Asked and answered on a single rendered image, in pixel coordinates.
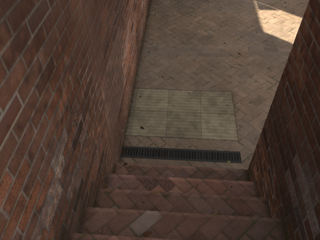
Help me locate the stairs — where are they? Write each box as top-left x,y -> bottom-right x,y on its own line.
65,162 -> 286,240

